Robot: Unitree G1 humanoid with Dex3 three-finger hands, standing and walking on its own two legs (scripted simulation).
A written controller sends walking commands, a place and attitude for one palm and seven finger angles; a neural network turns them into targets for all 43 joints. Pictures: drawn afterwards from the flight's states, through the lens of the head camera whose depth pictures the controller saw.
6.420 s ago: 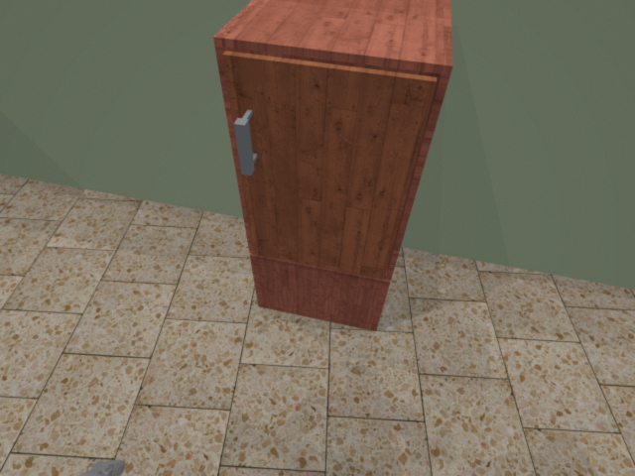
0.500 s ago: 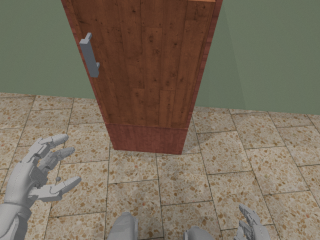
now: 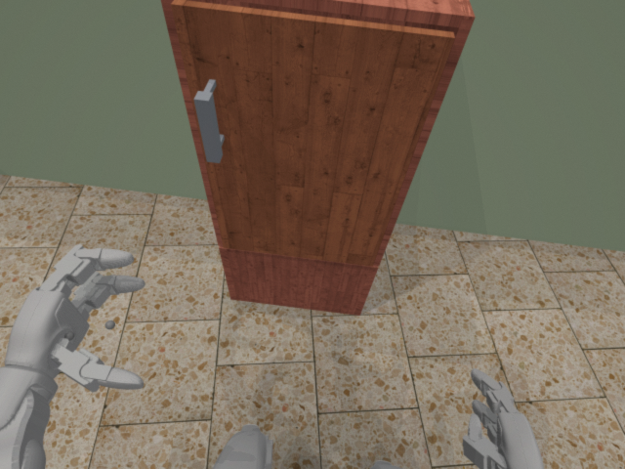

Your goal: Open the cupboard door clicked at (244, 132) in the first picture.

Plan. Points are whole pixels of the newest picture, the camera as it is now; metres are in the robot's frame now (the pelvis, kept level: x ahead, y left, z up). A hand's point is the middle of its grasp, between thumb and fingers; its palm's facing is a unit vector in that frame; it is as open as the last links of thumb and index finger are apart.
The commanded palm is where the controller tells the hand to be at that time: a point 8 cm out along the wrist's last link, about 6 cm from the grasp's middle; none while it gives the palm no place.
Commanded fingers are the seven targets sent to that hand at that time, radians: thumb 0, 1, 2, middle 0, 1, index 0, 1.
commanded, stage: raise the hand with hooked fingers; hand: left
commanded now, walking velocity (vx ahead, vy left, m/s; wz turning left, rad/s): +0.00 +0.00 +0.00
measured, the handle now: (212, 121) +0.63 +0.22 +0.06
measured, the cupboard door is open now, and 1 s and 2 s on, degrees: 0 0 0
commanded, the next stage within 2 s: move the hooked fingers beside the handle in 0.82 s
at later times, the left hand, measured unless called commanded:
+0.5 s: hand (115, 283) +0.30 +0.25 +0.08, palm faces -0.05 -1.00 -0.03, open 14.0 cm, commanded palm +0.27 +0.30 +0.08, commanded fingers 0.00 -0.50 0.30 -0.30 -1.20 -0.30 -1.20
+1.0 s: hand (121, 284) +0.30 +0.25 +0.08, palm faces -0.02 -1.00 -0.03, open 14.0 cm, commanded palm +0.29 +0.30 +0.08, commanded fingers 0.00 -0.50 0.30 -0.30 -1.20 -0.30 -1.20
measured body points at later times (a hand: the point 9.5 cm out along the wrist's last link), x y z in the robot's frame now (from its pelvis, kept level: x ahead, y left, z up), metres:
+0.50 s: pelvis +0.01 -0.02 +0.01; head +0.06 -0.01 +0.46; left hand +0.29 +0.31 +0.08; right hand +0.15 -0.28 -0.07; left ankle +0.06 +0.11 -0.67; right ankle -0.01 -0.15 -0.67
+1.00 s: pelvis +0.01 -0.02 +0.01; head +0.06 -0.02 +0.46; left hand +0.29 +0.30 +0.08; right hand +0.16 -0.27 -0.07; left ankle +0.07 +0.11 -0.67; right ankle -0.01 -0.15 -0.67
